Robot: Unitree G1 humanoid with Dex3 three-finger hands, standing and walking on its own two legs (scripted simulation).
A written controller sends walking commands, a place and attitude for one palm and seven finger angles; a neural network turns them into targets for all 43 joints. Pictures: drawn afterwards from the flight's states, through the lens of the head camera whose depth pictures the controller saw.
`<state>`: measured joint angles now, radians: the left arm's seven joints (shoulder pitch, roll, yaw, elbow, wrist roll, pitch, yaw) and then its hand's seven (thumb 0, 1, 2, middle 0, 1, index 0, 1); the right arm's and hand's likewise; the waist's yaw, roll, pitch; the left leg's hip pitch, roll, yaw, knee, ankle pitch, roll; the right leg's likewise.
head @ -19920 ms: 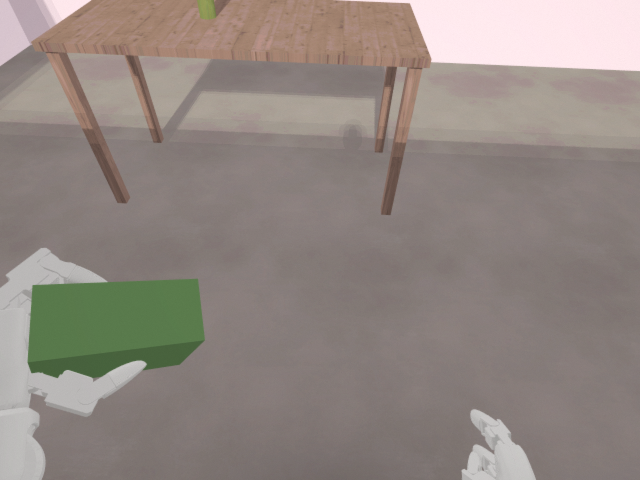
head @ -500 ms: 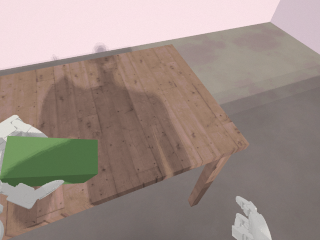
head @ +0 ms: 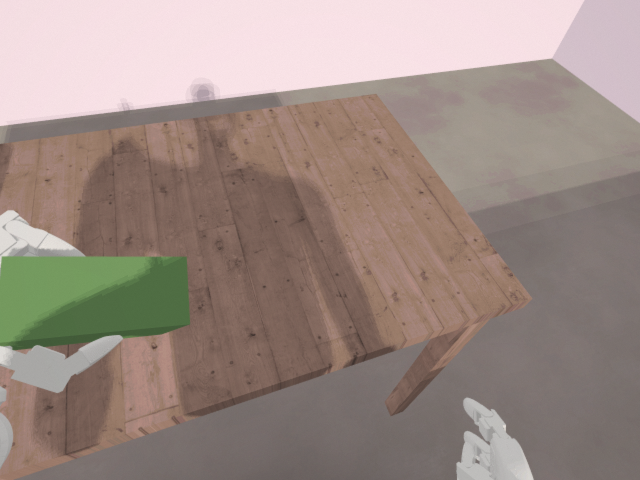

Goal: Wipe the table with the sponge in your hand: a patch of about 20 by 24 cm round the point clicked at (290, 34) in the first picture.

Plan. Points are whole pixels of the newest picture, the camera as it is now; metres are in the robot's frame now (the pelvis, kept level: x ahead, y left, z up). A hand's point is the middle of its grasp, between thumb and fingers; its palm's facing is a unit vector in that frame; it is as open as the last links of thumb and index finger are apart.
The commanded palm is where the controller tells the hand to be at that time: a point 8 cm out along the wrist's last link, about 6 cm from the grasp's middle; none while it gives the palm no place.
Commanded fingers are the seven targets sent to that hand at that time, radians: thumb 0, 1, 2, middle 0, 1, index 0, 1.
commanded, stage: come to a stop and stand still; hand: left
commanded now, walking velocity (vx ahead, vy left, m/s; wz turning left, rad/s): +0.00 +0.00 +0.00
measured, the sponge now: (125, 301) +0.24 +0.22 +0.14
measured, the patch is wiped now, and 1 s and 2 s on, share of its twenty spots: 0.00 0.00 0.00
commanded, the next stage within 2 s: look again from close up in 0.40 s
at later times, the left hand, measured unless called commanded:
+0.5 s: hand (33, 305) +0.22 +0.28 +0.15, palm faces +0.38 -0.85 -0.37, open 10.1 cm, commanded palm +0.16 +0.31 +0.17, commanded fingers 0.00 0.10 1.30 -1.20 -1.60 -1.20 -1.60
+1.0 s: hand (59, 308) +0.22 +0.26 +0.15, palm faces +0.36 -0.85 -0.38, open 10.1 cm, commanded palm +0.16 +0.29 +0.17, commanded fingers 0.00 0.10 1.30 -1.20 -1.60 -1.20 -1.60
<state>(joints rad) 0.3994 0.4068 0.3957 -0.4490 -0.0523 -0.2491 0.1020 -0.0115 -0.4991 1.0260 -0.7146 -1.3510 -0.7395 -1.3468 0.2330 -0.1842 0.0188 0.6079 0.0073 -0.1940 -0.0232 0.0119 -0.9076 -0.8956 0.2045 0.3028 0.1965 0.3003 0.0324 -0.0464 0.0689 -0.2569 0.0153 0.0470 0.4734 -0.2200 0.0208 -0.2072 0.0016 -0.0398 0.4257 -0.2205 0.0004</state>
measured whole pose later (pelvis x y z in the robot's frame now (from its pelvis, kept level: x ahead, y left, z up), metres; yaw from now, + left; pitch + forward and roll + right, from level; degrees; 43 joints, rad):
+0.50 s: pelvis +0.00 +0.03 +0.00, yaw +0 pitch +0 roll -2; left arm 0.42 0.37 0.35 -0.48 -0.03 -0.21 0.10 -0.01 -0.50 1.03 -0.71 -1.35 -0.74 -1.35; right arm 0.19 -0.19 0.03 0.58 0.00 -0.15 -0.02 0.01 -0.91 -0.90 0.21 0.30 0.20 0.30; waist 0.03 -0.04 0.06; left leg -0.25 -0.02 0.06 0.46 -0.22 0.06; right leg -0.18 -0.03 -0.03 0.36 -0.19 0.04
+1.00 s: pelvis +0.00 +0.02 +0.00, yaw +0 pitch +0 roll -1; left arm 0.44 0.37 0.34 -0.45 -0.04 -0.20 0.10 -0.01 -0.50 1.03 -0.71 -1.35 -0.74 -1.35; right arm 0.20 -0.20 0.02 0.59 0.01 -0.13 -0.04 0.01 -0.91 -0.90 0.21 0.30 0.20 0.30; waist 0.02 -0.02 0.04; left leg -0.23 0.00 0.06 0.44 -0.21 0.04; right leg -0.17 -0.01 -0.03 0.35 -0.19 0.02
